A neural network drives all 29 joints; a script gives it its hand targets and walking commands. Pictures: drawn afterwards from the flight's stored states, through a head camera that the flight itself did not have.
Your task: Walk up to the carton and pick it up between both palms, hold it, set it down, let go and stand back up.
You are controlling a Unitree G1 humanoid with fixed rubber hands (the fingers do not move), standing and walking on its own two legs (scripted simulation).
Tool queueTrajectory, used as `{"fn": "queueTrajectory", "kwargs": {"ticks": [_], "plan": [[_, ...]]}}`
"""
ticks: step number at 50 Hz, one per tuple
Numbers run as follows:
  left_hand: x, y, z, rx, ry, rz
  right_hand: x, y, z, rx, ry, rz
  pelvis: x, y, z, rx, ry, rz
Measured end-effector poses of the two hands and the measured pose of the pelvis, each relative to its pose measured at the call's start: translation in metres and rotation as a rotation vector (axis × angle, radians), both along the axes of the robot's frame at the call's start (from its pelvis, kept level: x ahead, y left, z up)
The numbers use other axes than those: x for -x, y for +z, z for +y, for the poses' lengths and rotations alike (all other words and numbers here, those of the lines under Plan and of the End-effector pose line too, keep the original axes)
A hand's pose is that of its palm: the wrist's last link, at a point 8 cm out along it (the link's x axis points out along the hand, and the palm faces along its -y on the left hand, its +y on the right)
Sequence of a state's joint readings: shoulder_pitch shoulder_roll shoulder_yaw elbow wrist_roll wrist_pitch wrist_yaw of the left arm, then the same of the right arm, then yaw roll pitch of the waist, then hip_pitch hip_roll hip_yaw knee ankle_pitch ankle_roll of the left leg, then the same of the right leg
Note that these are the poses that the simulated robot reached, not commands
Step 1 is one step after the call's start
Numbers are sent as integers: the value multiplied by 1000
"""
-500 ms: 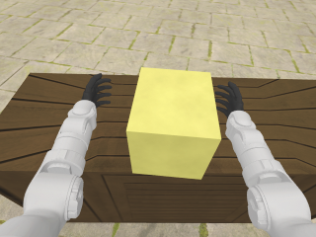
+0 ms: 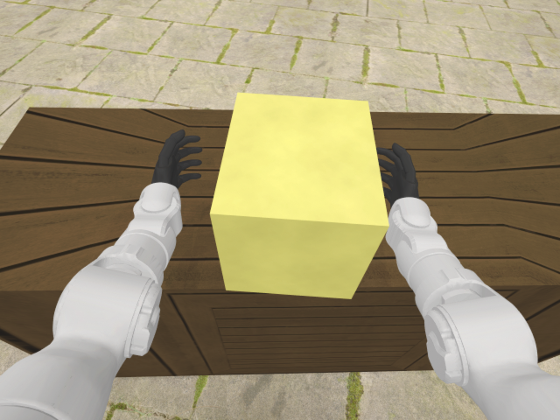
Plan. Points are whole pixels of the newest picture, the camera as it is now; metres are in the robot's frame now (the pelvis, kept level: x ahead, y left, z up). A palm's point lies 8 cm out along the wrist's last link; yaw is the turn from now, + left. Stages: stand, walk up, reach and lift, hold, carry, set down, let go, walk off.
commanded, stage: reach and lift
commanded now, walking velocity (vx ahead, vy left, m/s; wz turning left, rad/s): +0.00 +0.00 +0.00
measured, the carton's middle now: (295, 197) +0.45 -0.05 +0.02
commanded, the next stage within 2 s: none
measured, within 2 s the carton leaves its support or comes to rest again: neither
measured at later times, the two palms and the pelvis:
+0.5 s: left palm (191, 181) +0.45 +0.12 +0.08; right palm (394, 193) +0.40 -0.19 +0.08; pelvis +0.00 +0.00 +0.00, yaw +0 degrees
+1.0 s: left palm (183, 189) +0.43 +0.13 +0.08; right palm (392, 207) +0.38 -0.18 +0.08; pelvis +0.02 +0.01 +0.02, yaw +0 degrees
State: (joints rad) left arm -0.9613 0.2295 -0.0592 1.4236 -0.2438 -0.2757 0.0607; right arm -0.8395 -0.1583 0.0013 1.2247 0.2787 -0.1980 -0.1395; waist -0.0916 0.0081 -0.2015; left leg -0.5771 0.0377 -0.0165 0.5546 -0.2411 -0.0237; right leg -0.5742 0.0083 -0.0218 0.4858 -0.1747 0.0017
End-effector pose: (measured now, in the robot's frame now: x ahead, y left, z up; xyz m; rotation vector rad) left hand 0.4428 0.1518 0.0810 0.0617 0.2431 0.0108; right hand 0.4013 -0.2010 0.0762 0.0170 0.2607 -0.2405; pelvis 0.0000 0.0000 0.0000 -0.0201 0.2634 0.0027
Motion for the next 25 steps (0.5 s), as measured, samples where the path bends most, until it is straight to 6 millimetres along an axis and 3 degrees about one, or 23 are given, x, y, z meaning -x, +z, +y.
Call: {"fn": "queueTrajectory", "kwargs": {"ticks": [8,17,25], "plan": [[-4,9,-21,12,-45,-15,-2,9,-3,10,-11,-15,1,-3,1,-4,-9,12],[-2,-1,-36,37,-40,-6,-5,6,9,-6,-13,-11,3,-3,-1,-8,-9,21],[-3,-2,-34,52,-25,-23,-3,5,13,-4,-35,-20,1,2,-1,-5,-7,-5]]}}
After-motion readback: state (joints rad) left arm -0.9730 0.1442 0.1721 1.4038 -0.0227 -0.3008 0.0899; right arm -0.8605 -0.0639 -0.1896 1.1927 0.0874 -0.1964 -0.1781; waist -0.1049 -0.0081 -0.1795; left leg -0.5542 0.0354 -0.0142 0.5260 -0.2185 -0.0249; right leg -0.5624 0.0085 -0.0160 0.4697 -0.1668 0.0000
